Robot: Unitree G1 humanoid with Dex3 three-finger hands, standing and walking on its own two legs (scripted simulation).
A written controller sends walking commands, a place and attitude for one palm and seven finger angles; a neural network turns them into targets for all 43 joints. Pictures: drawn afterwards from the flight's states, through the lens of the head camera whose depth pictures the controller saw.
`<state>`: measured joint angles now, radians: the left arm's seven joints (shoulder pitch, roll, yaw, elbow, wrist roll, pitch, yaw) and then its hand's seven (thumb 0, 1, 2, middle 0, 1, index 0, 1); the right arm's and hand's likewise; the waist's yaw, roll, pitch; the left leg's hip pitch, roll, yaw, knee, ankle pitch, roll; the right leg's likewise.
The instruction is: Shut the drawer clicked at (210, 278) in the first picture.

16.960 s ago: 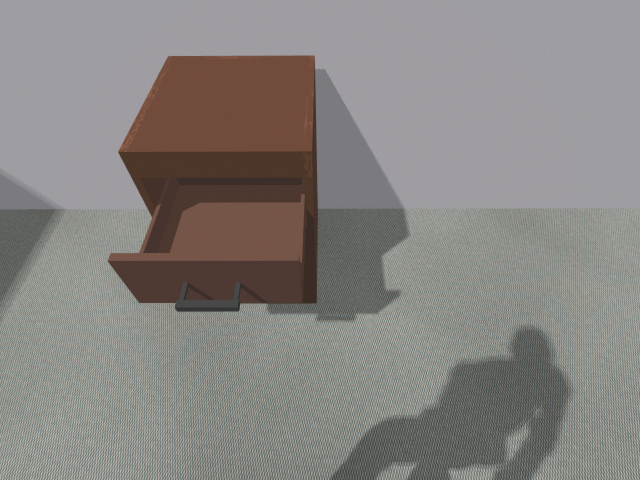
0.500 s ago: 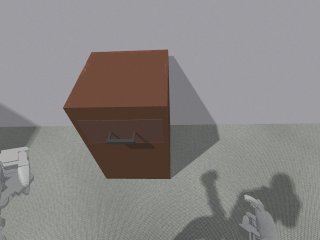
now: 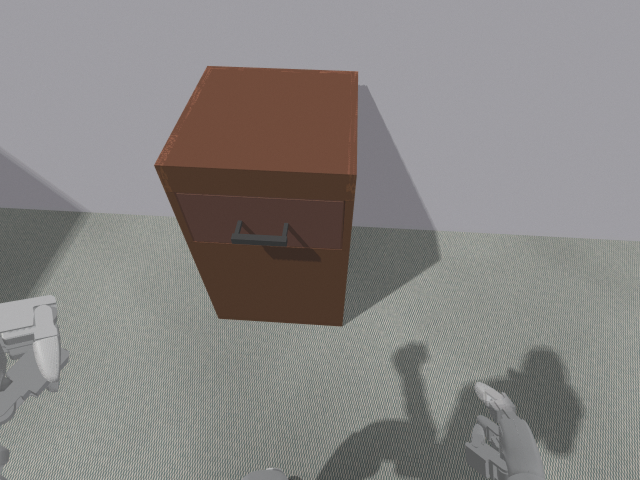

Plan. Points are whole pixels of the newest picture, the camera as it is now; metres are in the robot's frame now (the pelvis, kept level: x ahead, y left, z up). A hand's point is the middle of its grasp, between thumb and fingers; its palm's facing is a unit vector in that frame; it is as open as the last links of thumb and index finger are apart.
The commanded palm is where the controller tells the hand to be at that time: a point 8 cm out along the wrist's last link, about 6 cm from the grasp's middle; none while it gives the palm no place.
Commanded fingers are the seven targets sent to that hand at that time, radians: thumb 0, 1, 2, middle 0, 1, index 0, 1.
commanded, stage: step back with the hand held close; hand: left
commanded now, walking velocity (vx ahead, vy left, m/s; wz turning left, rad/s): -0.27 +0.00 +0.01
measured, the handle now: (260, 233) +0.67 +0.20 -0.24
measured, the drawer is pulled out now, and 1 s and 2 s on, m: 0.00 0.00 0.00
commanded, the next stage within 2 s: stop stepping back and stand still in 0.50 s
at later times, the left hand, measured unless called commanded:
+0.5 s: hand out of the picture +0.12 +0.25 +0.18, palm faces +0.38 -0.78 -0.49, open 3.2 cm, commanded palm +0.05 +0.29 +0.19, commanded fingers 0.00 0.90 0.90 -1.40 -1.60 -1.40 -1.60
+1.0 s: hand out of the picture +0.07 +0.22 +0.16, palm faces +0.27 -0.84 -0.48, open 3.3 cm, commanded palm -0.01 +0.27 +0.19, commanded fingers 0.00 0.90 0.90 -1.40 -1.60 -1.40 -1.60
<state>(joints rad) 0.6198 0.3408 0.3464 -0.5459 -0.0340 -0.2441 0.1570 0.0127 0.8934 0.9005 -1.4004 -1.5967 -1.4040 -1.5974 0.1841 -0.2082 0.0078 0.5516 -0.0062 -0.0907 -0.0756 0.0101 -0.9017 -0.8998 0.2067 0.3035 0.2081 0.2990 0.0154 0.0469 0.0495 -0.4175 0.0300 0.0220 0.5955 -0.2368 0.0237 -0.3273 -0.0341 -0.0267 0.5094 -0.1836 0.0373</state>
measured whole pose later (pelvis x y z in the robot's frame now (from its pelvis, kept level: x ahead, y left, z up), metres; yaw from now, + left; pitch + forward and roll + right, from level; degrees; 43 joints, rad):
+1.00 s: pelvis -0.16 +0.00 +0.00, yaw -4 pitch -1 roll +1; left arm 0.59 0.43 0.40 -0.58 -0.05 -0.18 0.16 0.01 0.89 0.90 -1.40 -1.60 -1.41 -1.60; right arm 0.22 -0.20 0.01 0.62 0.00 -0.13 -0.06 0.01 -0.90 -0.90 0.20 0.30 0.21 0.30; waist -0.06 -0.06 0.06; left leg -0.33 -0.03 0.09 0.54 -0.19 0.05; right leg -0.27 -0.02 -0.01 0.64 -0.40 0.00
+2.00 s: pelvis -0.17 +0.03 +0.01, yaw -1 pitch -2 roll -1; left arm 0.34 0.21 0.01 1.06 0.01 0.02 0.02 0.01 0.91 0.90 -0.56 -0.72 -0.56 -0.71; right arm 0.29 -0.17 -0.01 1.04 -0.02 0.03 -0.02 0.01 -0.91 -0.90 0.20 0.30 0.20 0.30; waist 0.00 0.02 0.07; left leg -0.24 -0.02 0.04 0.45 -0.19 0.04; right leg -0.17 -0.04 -0.03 0.43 -0.24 0.03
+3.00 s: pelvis -0.16 +0.00 +0.01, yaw -2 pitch -2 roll +0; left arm 0.31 0.09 0.01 1.14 0.01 -0.01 0.04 0.00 0.91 0.90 -0.19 -0.30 -0.20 -0.30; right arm 0.31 -0.10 -0.02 1.14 -0.02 0.01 -0.04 0.00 -0.91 -0.90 0.20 0.30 0.20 0.30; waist -0.01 0.02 0.06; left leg -0.21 0.03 0.03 0.43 -0.19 -0.01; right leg -0.15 0.01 -0.03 0.43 -0.25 -0.02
